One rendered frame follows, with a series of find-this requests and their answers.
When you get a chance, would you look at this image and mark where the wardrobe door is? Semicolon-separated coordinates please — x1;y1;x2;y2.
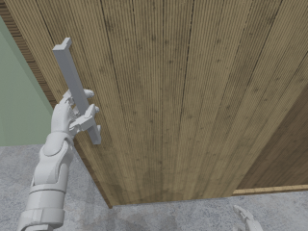
236;84;308;190
4;0;308;206

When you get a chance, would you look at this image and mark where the robot left forearm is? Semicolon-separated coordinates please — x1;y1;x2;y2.
16;132;74;231

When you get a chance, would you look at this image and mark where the robot right hand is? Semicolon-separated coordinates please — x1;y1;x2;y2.
232;205;264;231

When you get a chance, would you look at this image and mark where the robot left hand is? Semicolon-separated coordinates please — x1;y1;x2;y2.
51;89;100;140

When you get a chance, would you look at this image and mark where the handle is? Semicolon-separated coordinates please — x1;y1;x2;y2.
52;38;102;144

